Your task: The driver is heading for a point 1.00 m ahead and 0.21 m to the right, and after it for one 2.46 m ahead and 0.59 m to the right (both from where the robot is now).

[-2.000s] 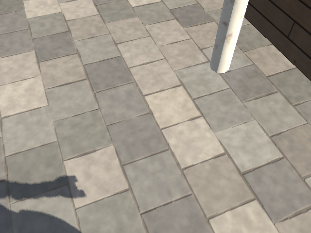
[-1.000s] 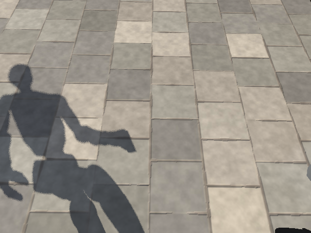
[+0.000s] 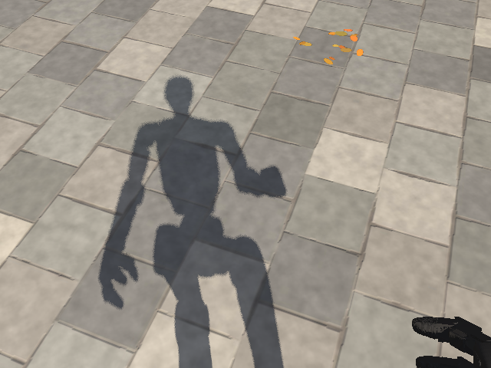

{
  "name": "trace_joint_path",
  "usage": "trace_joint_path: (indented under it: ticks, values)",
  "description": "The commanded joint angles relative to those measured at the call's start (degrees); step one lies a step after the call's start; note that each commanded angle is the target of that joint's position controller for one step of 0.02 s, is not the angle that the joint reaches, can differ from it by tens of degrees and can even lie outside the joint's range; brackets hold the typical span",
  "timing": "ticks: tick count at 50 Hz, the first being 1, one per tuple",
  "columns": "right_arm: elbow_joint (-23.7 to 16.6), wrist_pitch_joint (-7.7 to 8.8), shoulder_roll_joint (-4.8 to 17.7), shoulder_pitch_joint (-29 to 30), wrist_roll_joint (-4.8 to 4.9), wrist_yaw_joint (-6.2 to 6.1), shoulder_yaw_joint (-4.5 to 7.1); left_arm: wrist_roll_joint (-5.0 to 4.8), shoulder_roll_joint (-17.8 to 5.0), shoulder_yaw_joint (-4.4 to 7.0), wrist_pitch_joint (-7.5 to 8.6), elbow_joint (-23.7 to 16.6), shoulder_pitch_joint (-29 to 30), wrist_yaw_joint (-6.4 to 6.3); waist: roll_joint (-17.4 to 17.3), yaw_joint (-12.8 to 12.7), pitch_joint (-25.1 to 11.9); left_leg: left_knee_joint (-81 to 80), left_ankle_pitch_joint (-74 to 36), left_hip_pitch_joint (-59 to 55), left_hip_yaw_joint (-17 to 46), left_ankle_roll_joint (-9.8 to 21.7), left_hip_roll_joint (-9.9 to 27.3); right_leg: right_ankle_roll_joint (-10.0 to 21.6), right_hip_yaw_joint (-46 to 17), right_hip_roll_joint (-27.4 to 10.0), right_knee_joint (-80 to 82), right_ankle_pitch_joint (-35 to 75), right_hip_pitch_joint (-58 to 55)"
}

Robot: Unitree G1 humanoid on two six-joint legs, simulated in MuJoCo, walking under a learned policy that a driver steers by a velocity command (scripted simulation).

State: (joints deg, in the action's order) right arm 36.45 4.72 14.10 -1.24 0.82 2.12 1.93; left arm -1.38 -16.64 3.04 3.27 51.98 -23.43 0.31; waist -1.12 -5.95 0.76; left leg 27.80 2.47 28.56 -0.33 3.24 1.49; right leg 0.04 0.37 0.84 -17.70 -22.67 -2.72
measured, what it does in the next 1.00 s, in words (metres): walks ahead: left foot, then right foot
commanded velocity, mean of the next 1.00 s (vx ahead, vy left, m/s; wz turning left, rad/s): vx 0.50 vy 0.00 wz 0.01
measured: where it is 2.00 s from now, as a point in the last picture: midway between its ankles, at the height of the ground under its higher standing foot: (312, 188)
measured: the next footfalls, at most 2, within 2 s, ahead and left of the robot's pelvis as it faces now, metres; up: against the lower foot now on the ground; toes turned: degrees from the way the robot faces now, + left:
left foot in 0.02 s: +0.17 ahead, +0.11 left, +0.00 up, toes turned +1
right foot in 0.54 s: +0.46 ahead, -0.13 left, +0.00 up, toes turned -2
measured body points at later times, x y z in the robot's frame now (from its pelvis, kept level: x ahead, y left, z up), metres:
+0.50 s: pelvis +0.27 +0.00 +0.01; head +0.30 +0.00 +0.45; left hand +0.50 +0.22 -0.08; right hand +0.25 -0.29 -0.12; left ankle +0.13 +0.11 -0.73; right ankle +0.42 -0.13 -0.71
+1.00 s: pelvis +0.53 -0.02 +0.01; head +0.56 -0.01 +0.46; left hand +0.53 +0.27 -0.12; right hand +0.75 -0.25 -0.08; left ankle +0.71 +0.12 -0.70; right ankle +0.42 -0.13 -0.73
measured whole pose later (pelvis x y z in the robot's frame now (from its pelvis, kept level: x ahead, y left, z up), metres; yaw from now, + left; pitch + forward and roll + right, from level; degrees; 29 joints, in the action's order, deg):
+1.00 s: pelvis +0.53 -0.02 +0.01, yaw +0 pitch +2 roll -2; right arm 43.5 4.2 14.8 -3.0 0.8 1.7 2.0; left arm -1.0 -16.1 3.0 3.8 52.4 -20.7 0.3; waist -2.1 -5.0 0.8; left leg 31.2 -1.8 34.0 1.1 0.7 4.6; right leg 1.5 2.5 2.7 -12.8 -16.8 -1.9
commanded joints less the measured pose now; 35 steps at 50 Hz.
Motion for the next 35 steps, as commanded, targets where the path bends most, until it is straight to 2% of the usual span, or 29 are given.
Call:
trace_joint_path:
  ticks: [1, 2, 3, 4, 5, 6, 7, 10, 13, 17, 20, 23, 25, 26, 27, 28, 29, 30, 31, 32, 33, 34, 35]
  values:
    - [1.6, 0.49, 13.7, -21.4, -1.03, -1.11, 5.20, 1.39, -6.9, 0.71, 0.27, -4.6, 3.0, -0.68, -0.3, 13.8, -15.3, 1.2, -2.3, -35.0, 9.4, 6.7, 8.5, 4.7, -1.3, -8.2, -29.3, 34.2, 15.7]
    - [2.7, 0.17, 18.0, -23.7, -1.13, -0.93, 5.88, 1.34, -0.1, -1.38, 1.53, -5.5, -4.1, -0.28, -16.0, 10.0, -22.1, -4.3, 8.0, -52.4, 35.6, 15.9, 21.0, 1.3, -0.8, 1.8, -48.6, -5.2, 38.0]
    - [2.7, -0.05, 12.3, -24.3, -0.39, -0.88, 4.53, 0.19, -6.0, -0.12, 2.57, -4.7, -1.1, 0.16, -11.2, 12.4, -21.1, -8.7, 16.4, -51.2, 40.8, 15.4, 20.5, 1.7, -7.1, -0.5, -55.3, -10.5, 45.1]
    - [2.4, 0.02, 10.5, -20.2, -0.28, -0.99, 3.70, -0.91, -8.6, 0.67, 3.17, -6.5, 4.3, 0.47, -8.0, 11.9, -12.2, -10.0, 14.9, -43.9, 32.5, 13.0, 18.4, 2.2, -6.1, -3.3, -56.0, -5.7, 48.4]
    - [2.1, 0.00, 9.4, -16.5, -0.56, -0.97, 3.27, -0.60, -7.9, 0.56, 3.30, -7.0, 7.4, 0.32, -3.7, 10.2, -7.8, -11.3, 9.7, -36.0, 26.2, 11.7, 15.9, 2.0, -4.6, -5.7, -53.6, -0.5, 46.8]
    - [2.0, 0.05, 8.1, -13.8, -0.93, -0.74, 2.86, 0.36, -7.4, 0.75, 3.10, -7.2, 8.6, 0.21, -2.3, 8.6, -4.5, -13.1, 4.6, -29.4, 22.0, 11.2, 13.9, 1.5, -4.2, -7.1, -50.3, 2.6, 44.7]
    - [1.9, 0.31, 7.1, -12.3, -1.36, -0.62, 2.52, 0.65, -6.8, 0.87, 2.53, -7.0, 7.6, 0.24, -3.2, 6.6, -3.7, -14.9, 1.4, -25.0, 19.1, 10.7, 12.4, 1.1, -4.7, -8.4, -48.3, 4.7, 41.2]
    - [3.3, 1.34, 7.8, -12.0, -0.74, -0.53, 2.85, 0.93, -4.0, 0.40, 0.84, -6.8, 6.8, 0.00, -3.3, 4.6, -2.3, -18.8, -3.0, -19.3, 13.9, 11.6, 11.3, -0.3, -3.9, -9.0, -43.4, 8.0, 38.7]
    - [5.1, 1.37, 9.4, -14.0, -0.71, -1.21, 3.27, 1.45, -3.4, 0.14, 0.60, -8.6, 12.6, -0.06, -1.9, 5.7, -0.1, -20.5, -4.6, -19.0, 9.9, 11.2, 10.5, -1.4, -3.7, -9.2, -34.2, 16.9, 41.6]
    - [7.3, 0.84, 10.8, -17.4, -0.24, -1.82, 3.41, 1.11, -2.2, -0.48, 1.35, -10.4, 20.5, 0.75, -1.7, 8.6, 1.6, -20.8, -3.8, -19.6, 5.2, 8.8, 8.5, -1.0, -1.8, -6.9, -20.4, 28.0, 38.4]
    - [9.5, 0.21, 11.5, -20.8, 0.14, -1.94, 3.53, 0.63, -2.5, -0.61, 1.72, -12.2, 25.5, 1.52, -1.8, 10.4, 2.7, -19.2, -2.7, -24.2, 5.6, 8.5, 10.4, -0.3, -1.5, -5.7, -15.6, 28.1, 38.6]
    - [11.1, -0.75, 12.0, -21.9, 0.37, -2.29, 3.78, 0.55, -3.6, -0.40, 2.15, -13.6, 27.2, 2.43, -2.6, 9.9, 2.9, -15.7, -6.4, -30.2, 6.6, 7.4, 13.0, 1.7, -1.6, -5.0, -12.2, 22.5, 39.1]
    - [11.5, -1.37, 12.7, -21.0, 0.37, -2.56, 3.98, 0.66, -5.1, 0.24, 2.40, -13.0, 23.6, 2.59, -3.8, 7.4, 0.6, -11.0, -16.3, -32.1, 6.2, 6.1, 13.0, 3.4, 0.2, -3.1, -10.7, 18.5, 32.8]
    - [11.4, -1.72, 12.6, -20.0, 0.37, -2.71, 3.83, 0.86, -6.6, 1.21, 2.45, -11.2, 17.5, 2.34, -3.6, 4.0, -3.0, -4.0, -25.1, -31.3, 4.2, 4.9, 10.9, 4.8, 2.0, -1.3, -9.1, 18.8, 24.0]
    - [10.9, -1.84, 10.8, -20.1, -0.17, -2.92, 3.04, 1.15, -9.7, 2.62, 2.42, -8.5, 8.0, 1.78, -2.1, 0.2, -9.9, 7.9, -23.6, -25.2, 1.8, 3.0, 7.8, 7.1, -0.2, -3.6, -10.9, 21.1, 9.1]
    - [8.9, -0.98, 5.8, -24.8, -1.01, -2.70, 1.30, 2.18, -15.6, 3.99, 2.14, -7.5, 0.2, 1.26, 8.7, 0.2, -19.4, 30.0, -3.3, -4.5, -1.4, -0.9, 1.0, 14.6, -21.6, -18.2, -11.5, 19.4, -14.1]
    - [9.9, 0.24, 4.1, -26.4, -0.51, -2.36, 0.64, 0.96, -13.6, 3.56, 1.66, -6.5, -1.7, 1.45, 17.4, 0.2, -24.5, 42.7, 30.1, 8.9, 3.8, -2.5, -5.1, 20.1, -41.7, -24.0, -2.4, 10.0, -21.5]
    - [9.1, 1.18, 10.1, -21.8, 0.87, -1.91, 2.15, 0.44, -10.0, 2.32, 1.56, -7.0, 1.3, 1.40, 11.7, -0.6, -16.7, 47.5, 29.1, 15.2, 7.4, -1.7, -1.3, 17.4, -37.1, -22.2, -0.3, 3.6, -16.2]
    - [7.7, 1.62, 10.6, -17.0, 1.58, -1.75, 2.25, 0.73, -8.2, 1.81, 1.46, -7.8, 4.9, 1.18, 8.6, 0.4, -10.1, 46.4, 24.1, 16.3, 5.6, -1.0, 1.7, 15.1, -29.2, -20.0, 0.7, 4.5, -8.3]
    - [7.3, 1.54, 9.9, -14.6, 0.95, -1.97, 2.23, 1.23, -6.8, 1.36, 1.51, -8.1, 8.5, 1.27, 5.0, 2.2, -5.3, 42.5, 19.6, 14.5, 4.3, -1.1, 3.9, 14.1, -23.5, -17.6, 2.8, 8.6, 0.2]
    - [7.5, 0.99, 9.6, -14.4, 0.14, -2.22, 2.59, 1.75, -5.0, 0.84, 1.80, -8.5, 10.8, 1.41, 5.3, 4.1, -3.1, 38.9, 16.6, 11.3, 4.6, -1.3, 5.7, 13.2, -19.8, -15.6, 4.6, 12.9, 6.0]
    - [7.9, 0.31, 8.5, -15.8, -0.04, -2.23, 2.51, 2.07, -4.6, 0.72, 1.99, -8.5, 11.9, 1.50, 6.4, 5.6, -2.6, 37.4, 14.8, 8.0, 4.7, -1.6, 6.3, 13.1, -17.5, -14.6, 6.3, 15.3, 9.6]
    - [8.4, -0.31, 7.2, -16.9, -0.14, -2.31, 2.31, 1.90, -4.8, 0.85, 2.34, -8.2, 11.9, 1.57, 6.4, 6.4, -2.5, 36.1, 13.9, 6.3, 4.4, -2.1, 6.5, 13.6, -15.8, -14.1, 7.7, 17.5, 11.7]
